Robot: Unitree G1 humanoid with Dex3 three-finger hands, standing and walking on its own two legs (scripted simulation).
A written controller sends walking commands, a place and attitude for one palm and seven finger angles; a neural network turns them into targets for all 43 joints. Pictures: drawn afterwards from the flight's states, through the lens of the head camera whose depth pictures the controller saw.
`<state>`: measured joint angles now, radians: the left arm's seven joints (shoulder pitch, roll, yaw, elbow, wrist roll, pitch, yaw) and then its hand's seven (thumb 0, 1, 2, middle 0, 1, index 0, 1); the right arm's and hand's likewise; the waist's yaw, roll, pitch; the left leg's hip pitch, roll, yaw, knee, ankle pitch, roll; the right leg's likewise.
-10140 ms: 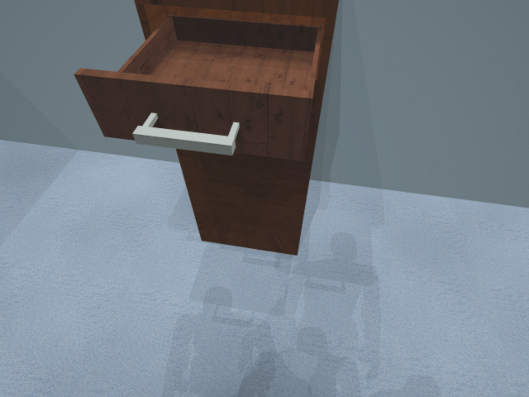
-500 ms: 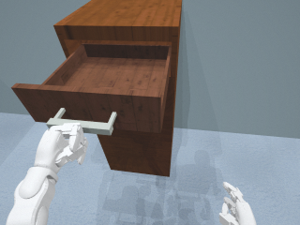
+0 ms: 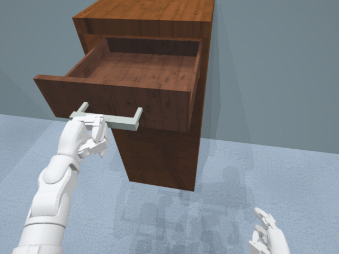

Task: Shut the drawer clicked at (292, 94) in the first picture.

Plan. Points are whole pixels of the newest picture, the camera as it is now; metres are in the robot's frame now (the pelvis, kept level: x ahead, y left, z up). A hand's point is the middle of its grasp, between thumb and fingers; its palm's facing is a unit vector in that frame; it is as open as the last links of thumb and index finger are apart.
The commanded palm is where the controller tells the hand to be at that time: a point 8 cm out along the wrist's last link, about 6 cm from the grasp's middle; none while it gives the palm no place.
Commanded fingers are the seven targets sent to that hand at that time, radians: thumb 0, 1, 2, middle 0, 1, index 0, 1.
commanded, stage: push the drawer shut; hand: left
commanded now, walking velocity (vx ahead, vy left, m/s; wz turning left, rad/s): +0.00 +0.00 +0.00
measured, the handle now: (107, 114) +0.38 +0.20 +0.15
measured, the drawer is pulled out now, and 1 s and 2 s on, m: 0.27 0.13 0.01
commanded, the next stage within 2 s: none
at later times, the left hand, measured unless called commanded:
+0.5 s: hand (116, 118) +0.37 +0.17 +0.15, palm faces -0.05 -1.00 -0.06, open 3.1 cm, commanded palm +0.37 +0.22 +0.15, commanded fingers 0.00 0.90 0.90 -1.40 -1.60 -1.40 -1.60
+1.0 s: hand (126, 101) +0.44 +0.17 +0.15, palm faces -0.05 -1.00 -0.04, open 3.1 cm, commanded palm +0.44 +0.21 +0.15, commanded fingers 0.00 0.90 0.90 -1.40 -1.60 -1.40 -1.60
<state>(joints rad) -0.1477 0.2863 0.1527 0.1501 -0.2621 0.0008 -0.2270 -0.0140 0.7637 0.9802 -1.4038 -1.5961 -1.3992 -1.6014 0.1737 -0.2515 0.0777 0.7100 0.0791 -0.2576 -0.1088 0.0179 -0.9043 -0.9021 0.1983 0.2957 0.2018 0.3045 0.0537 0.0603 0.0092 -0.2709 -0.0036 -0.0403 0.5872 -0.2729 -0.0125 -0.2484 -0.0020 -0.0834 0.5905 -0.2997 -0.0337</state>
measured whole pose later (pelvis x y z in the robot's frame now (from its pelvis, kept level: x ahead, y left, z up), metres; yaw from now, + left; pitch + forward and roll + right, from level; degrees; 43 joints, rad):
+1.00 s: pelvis +0.00 +0.01 +0.00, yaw -2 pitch +3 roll +0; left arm -0.73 0.34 0.20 0.88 -0.19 -0.14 -0.21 0.00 0.81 1.00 -1.40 -1.60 -1.40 -1.60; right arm 0.29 -0.27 0.06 0.74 0.07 -0.18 -0.07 0.01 -0.91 -0.90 0.20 0.30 0.20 0.30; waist -0.02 0.04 -0.01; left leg -0.39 0.00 -0.01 0.61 -0.28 0.00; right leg -0.37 0.00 -0.06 0.60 -0.29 -0.02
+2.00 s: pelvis +0.02 +0.02 -0.01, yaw -3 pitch +15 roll -2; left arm -1.17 0.57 0.35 1.33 -0.06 -0.20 -0.22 0.01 0.78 0.97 -1.40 -1.60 -1.40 -1.60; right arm 0.45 -0.29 0.04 0.74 0.00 -0.09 -0.03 0.01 -0.91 -0.90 0.20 0.30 0.20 0.30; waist -0.18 0.04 -0.05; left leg -0.65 0.02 0.00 0.71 -0.32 0.01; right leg -0.61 0.03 -0.04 0.65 -0.30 -0.01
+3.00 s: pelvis +0.02 +0.02 -0.02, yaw -4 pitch +16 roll -2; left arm -1.16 0.58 0.38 1.30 -0.06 -0.19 -0.22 -0.01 0.80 0.94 -1.40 -1.60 -1.40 -1.60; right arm 0.49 -0.29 0.05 0.70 -0.01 -0.05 -0.01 0.01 -0.91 -0.90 0.20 0.30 0.20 0.30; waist -0.19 0.04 -0.07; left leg -0.68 0.03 0.01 0.74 -0.34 0.02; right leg -0.64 0.03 -0.03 0.66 -0.30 -0.01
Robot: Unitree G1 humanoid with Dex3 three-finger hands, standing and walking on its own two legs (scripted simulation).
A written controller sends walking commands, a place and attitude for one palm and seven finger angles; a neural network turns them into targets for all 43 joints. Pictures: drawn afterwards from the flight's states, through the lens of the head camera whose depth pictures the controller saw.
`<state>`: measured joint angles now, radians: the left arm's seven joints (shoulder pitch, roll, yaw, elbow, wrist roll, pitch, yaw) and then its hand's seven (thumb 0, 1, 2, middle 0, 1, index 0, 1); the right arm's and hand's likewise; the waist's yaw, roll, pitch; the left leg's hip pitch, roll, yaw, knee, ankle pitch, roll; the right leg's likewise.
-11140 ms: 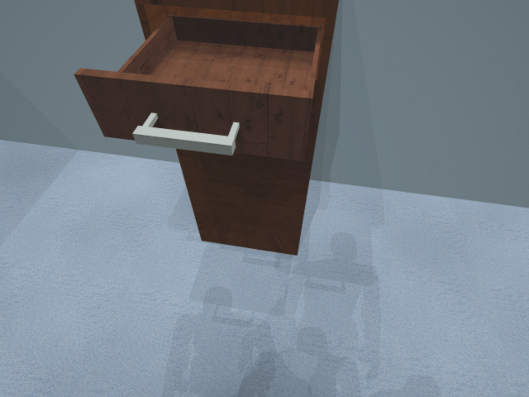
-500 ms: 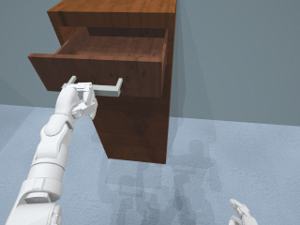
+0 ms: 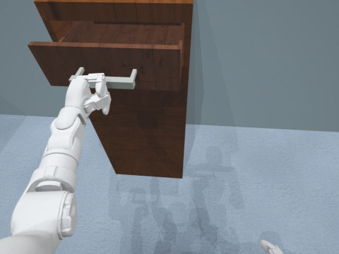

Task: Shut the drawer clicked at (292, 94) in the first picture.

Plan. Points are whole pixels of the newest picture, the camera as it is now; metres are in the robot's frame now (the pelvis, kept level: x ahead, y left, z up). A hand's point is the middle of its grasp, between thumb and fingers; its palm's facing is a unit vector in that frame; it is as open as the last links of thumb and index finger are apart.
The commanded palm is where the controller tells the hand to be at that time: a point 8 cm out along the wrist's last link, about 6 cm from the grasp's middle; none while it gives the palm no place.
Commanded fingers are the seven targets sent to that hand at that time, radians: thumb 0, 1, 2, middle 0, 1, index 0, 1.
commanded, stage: push the drawer shut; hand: left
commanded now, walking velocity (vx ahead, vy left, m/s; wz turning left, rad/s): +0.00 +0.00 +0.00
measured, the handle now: (105, 77) +0.51 +0.19 +0.15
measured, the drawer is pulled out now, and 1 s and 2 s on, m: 0.13 0.01 0.00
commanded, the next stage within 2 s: pull the fist back off the drawer in 1.32 s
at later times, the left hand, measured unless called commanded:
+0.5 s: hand (113, 80) +0.50 +0.16 +0.15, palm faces -0.03 -1.00 -0.02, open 2.9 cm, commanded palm +0.50 +0.21 +0.15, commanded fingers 0.00 0.90 0.90 -1.40 -1.60 -1.40 -1.60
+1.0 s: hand (117, 66) +0.56 +0.16 +0.15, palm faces -0.03 -1.00 -0.01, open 3.1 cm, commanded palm +0.56 +0.20 +0.15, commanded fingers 0.00 0.90 0.90 -1.40 -1.60 -1.40 -1.60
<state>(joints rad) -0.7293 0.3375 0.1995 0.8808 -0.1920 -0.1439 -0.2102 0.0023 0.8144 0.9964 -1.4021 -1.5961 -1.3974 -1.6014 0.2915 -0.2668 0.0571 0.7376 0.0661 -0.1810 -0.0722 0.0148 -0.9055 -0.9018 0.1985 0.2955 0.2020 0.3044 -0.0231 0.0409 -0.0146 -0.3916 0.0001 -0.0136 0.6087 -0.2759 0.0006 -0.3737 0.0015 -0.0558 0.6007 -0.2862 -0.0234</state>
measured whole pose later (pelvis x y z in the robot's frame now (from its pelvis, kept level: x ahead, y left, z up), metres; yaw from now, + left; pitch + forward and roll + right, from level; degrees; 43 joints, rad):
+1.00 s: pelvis +0.02 +0.01 -0.01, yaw -2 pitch +15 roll -2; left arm -1.17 0.57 0.35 1.33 -0.06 -0.20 -0.22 0.01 0.78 0.97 -1.40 -1.60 -1.40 -1.60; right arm 0.45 -0.29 0.04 0.74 0.00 -0.09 -0.03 0.01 -0.91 -0.90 0.20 0.30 0.20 0.30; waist -0.18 0.04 -0.05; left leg -0.65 0.02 0.00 0.71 -0.32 0.01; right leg -0.61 0.03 -0.04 0.65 -0.30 -0.01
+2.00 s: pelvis +0.02 +0.01 -0.01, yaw -3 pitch +16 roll -2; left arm -1.16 0.58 0.38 1.30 -0.06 -0.19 -0.22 -0.01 0.80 0.94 -1.40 -1.60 -1.40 -1.60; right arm 0.49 -0.29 0.05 0.70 -0.01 -0.05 -0.01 0.01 -0.91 -0.90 0.20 0.30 0.20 0.30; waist -0.19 0.04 -0.07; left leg -0.68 0.03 0.01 0.74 -0.34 0.02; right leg -0.64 0.03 -0.03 0.66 -0.30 -0.01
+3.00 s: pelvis +0.02 +0.00 +0.01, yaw -1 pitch -3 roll +0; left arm -0.03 0.29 0.18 0.00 -0.09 -0.04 0.06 0.02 0.89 0.90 -1.41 -1.60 -1.40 -1.60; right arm 0.15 -0.23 0.06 0.64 0.03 -0.05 -0.07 0.01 -0.91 -0.90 0.20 0.30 0.20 0.30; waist 0.05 0.07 0.02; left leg -0.15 0.01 0.01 0.44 -0.24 -0.01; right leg -0.14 0.02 -0.03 0.44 -0.24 -0.03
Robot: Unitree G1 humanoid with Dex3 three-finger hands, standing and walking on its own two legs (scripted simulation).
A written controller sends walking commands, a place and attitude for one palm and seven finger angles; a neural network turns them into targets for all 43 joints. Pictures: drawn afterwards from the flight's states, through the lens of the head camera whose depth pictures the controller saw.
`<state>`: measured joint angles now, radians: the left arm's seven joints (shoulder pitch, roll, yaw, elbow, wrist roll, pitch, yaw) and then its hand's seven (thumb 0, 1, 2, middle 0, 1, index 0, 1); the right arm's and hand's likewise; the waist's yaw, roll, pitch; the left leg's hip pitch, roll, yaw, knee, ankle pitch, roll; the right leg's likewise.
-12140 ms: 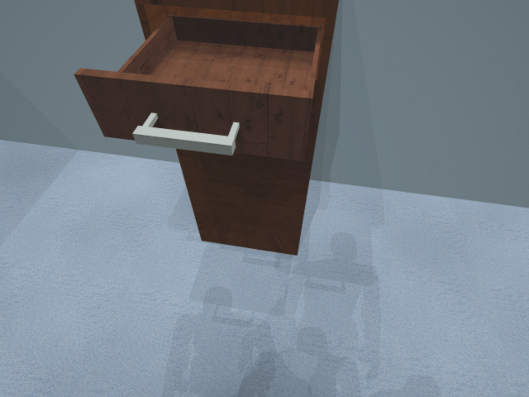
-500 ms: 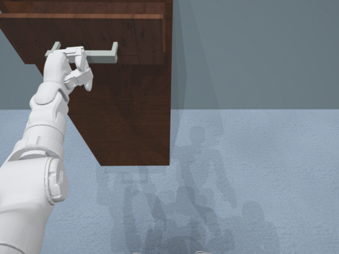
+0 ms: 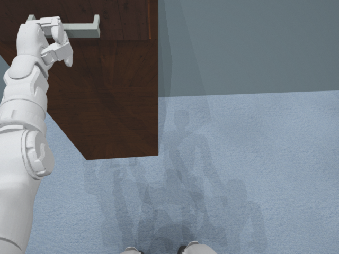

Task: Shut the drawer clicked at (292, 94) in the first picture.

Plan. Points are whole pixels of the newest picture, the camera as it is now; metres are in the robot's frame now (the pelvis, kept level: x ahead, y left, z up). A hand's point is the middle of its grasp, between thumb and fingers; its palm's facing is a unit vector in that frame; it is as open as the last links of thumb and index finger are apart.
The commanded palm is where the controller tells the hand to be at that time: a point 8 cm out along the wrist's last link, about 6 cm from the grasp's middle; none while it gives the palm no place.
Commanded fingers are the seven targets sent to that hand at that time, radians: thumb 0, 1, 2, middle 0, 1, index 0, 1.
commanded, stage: push the drawer shut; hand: left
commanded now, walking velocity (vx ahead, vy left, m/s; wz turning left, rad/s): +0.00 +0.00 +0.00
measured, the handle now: (63, 25) +0.61 +0.19 +0.16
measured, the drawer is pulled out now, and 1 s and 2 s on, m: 0.01 0.00 0.00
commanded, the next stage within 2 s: pull the fist back off the drawer in 0.32 s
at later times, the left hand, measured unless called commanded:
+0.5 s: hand (66, 41) +0.55 +0.17 +0.16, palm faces +0.00 -1.00 -0.02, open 3.1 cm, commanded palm +0.58 +0.21 +0.16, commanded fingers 0.00 0.90 0.90 -1.40 -1.60 -1.40 -1.60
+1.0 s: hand (68, 44) +0.55 +0.17 +0.16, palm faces +0.00 -1.00 +0.00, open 3.0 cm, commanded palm +0.52 +0.21 +0.16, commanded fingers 0.00 0.90 0.90 -1.40 -1.60 -1.40 -1.60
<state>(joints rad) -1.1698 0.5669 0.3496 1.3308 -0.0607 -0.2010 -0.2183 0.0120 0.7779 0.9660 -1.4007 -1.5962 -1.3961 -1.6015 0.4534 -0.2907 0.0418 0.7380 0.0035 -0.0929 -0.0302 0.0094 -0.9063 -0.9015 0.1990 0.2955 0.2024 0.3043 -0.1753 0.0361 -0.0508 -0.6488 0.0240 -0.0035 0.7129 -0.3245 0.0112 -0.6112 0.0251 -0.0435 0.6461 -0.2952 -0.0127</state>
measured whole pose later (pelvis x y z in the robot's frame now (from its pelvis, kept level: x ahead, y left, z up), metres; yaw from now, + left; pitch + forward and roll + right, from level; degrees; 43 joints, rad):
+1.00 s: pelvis +0.00 +0.00 +0.00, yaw -1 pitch +16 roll -2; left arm -1.16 0.58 0.38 1.30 -0.06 -0.19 -0.22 -0.01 0.80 0.94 -1.40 -1.60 -1.40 -1.60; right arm 0.49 -0.29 0.05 0.70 -0.01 -0.05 -0.01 0.01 -0.91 -0.90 0.20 0.30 0.20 0.30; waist -0.19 0.04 -0.07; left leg -0.68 0.03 0.01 0.74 -0.34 0.02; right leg -0.64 0.03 -0.03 0.66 -0.30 -0.01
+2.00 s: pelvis +0.00 -0.01 +0.03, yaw +0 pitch -3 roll +0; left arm -0.03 0.29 0.18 0.00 -0.09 -0.04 0.06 0.02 0.89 0.90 -1.41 -1.60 -1.40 -1.60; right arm 0.15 -0.23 0.06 0.64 0.03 -0.05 -0.07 0.01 -0.91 -0.90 0.20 0.30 0.20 0.30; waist 0.05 0.07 0.02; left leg -0.15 0.01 0.01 0.44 -0.24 -0.01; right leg -0.14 0.02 -0.03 0.44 -0.24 -0.03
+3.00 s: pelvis +0.00 +0.02 +0.03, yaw -1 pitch +0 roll -1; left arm 0.60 0.37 0.32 -0.49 -0.05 -0.15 0.09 0.02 0.89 0.90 -1.41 -1.59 -1.40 -1.60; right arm 0.18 -0.24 0.00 0.56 0.01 0.01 -0.08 0.02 -0.90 -0.90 0.20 0.30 0.20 0.30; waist 0.01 0.06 0.02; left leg -0.22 -0.02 0.04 0.44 -0.23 0.04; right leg -0.21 -0.01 0.00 0.42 -0.21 0.02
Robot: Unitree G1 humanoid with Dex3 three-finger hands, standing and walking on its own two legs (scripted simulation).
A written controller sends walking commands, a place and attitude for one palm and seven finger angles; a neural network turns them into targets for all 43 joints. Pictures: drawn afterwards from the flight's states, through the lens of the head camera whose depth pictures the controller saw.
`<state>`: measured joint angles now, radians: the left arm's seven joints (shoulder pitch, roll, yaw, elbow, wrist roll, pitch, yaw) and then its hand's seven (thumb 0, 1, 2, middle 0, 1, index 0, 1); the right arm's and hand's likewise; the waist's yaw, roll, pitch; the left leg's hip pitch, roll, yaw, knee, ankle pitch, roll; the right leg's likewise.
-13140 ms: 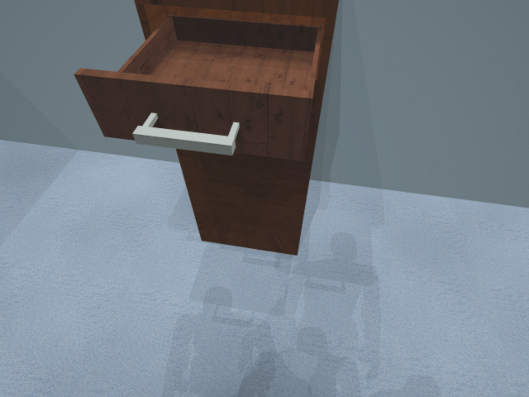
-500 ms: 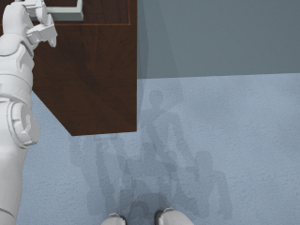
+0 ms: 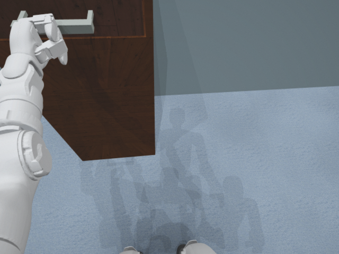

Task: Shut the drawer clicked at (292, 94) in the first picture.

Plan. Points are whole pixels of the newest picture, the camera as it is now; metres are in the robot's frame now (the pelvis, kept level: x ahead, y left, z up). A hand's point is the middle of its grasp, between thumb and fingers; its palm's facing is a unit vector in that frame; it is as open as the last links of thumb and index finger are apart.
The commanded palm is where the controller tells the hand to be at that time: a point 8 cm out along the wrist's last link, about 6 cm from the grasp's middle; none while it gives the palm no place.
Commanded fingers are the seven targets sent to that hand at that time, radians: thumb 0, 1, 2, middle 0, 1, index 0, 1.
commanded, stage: pull the fist back off the drawer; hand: left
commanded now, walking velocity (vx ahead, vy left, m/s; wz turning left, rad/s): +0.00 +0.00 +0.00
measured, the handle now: (56, 21) +0.62 +0.20 +0.16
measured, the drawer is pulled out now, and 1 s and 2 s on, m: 0.00 0.00 0.00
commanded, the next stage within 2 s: draw the hand back to the body in 0.12 s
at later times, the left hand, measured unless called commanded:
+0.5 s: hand (52, 71) +0.46 +0.18 +0.17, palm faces +0.03 -1.00 +0.00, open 3.3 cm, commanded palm +0.41 +0.23 +0.17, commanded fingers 0.00 0.90 0.90 -1.40 -1.60 -1.40 -1.60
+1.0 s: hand (8, 153) +0.29 +0.21 +0.18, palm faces +0.32 -0.92 -0.23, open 3.3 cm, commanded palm +0.25 +0.25 +0.19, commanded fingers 0.00 0.90 0.90 -1.40 -1.60 -1.40 -1.60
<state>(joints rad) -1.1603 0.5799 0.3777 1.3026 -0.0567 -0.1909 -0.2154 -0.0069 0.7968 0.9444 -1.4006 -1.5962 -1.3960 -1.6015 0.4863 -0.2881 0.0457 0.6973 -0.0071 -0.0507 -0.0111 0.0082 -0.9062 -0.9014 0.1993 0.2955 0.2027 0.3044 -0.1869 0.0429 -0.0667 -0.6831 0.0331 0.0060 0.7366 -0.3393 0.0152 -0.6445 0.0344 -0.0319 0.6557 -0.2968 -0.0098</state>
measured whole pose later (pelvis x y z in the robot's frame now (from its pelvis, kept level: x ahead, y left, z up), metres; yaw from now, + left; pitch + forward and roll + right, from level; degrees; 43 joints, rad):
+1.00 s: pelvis +0.00 -0.02 +0.03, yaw +1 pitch -3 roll +0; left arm -0.03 0.29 0.18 0.00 -0.09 -0.04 0.06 0.02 0.89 0.90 -1.41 -1.60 -1.40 -1.60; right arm 0.15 -0.23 0.06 0.64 0.03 -0.05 -0.07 0.01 -0.91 -0.90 0.20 0.30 0.20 0.30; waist 0.05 0.07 0.02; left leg -0.15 0.01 0.01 0.44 -0.24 -0.01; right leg -0.14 0.02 -0.03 0.44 -0.24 -0.03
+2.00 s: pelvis +0.00 +0.01 +0.03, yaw +0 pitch +0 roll -1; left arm 0.60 0.37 0.32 -0.49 -0.05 -0.15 0.09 0.02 0.89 0.90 -1.41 -1.59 -1.40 -1.60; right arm 0.18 -0.24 0.00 0.56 0.01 0.01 -0.08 0.02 -0.90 -0.90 0.20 0.30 0.20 0.30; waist 0.01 0.06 0.02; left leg -0.22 -0.02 0.04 0.44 -0.23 0.04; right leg -0.21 -0.01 0.00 0.42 -0.21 0.02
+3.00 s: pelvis -0.18 +0.04 +0.01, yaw +4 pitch -1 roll -7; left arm 0.56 0.44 0.42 -0.59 -0.03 -0.30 0.13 0.02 0.88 0.90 -1.41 -1.59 -1.41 -1.60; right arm 0.19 -0.19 -0.02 0.60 -0.01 -0.11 -0.07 0.02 -0.91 -0.90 0.20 0.30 0.20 0.30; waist 0.00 0.04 0.02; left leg -0.50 0.03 -0.01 0.48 0.02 0.08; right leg -0.37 0.12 0.03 0.93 -0.47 0.00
